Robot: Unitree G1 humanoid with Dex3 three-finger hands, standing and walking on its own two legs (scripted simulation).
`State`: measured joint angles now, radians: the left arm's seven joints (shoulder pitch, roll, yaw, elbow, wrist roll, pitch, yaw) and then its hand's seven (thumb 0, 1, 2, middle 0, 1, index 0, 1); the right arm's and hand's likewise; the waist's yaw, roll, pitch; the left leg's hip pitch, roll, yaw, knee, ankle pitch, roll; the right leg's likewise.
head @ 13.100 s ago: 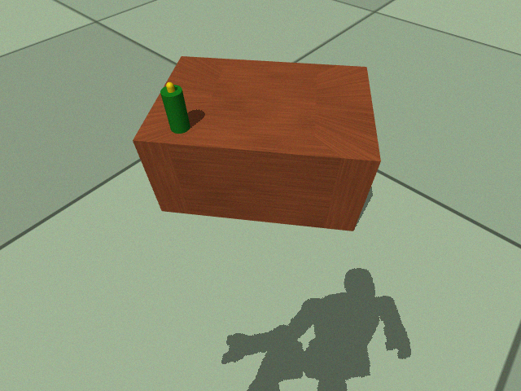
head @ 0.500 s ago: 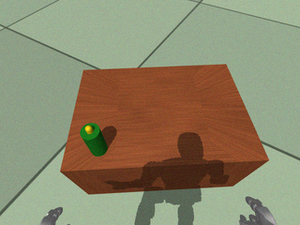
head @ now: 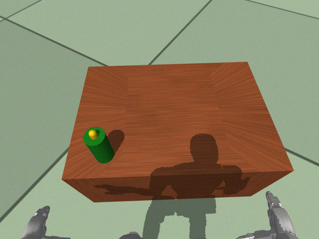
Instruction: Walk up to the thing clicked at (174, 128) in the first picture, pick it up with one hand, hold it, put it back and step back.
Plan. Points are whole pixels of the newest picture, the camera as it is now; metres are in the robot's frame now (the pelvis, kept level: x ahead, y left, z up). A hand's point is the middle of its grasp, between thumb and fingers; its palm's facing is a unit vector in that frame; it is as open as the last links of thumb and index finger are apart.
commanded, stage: go down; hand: left
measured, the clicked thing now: (99, 144) +0.45 +0.23 -0.21
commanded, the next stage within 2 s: none
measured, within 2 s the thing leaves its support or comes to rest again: neither
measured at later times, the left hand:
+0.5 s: hand (53, 227) +0.17 +0.28 -0.10, palm faces +0.06 -0.94 -0.34, open 17.2 cm
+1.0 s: hand (43, 232) +0.16 +0.30 -0.09, palm faces +0.11 -0.93 -0.34, open 17.0 cm
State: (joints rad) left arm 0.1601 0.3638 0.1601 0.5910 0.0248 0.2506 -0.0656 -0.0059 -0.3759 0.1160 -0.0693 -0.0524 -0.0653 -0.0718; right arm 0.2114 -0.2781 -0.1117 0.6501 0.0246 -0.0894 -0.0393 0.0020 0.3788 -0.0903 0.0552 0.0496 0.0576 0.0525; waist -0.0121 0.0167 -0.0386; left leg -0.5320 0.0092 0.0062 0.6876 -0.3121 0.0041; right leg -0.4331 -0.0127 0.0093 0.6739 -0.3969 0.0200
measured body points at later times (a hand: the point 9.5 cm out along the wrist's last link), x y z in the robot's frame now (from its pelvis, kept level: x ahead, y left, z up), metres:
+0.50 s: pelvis +0.01 +0.00 -0.02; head +0.06 +0.00 +0.43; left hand +0.16 +0.33 -0.07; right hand +0.16 -0.27 -0.08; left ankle +0.02 +0.12 -0.72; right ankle -0.04 -0.13 -0.72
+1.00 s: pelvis -0.01 +0.00 -0.03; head +0.03 +0.01 +0.42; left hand +0.15 +0.34 -0.06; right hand +0.15 -0.27 -0.07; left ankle +0.02 +0.12 -0.72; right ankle -0.04 -0.13 -0.72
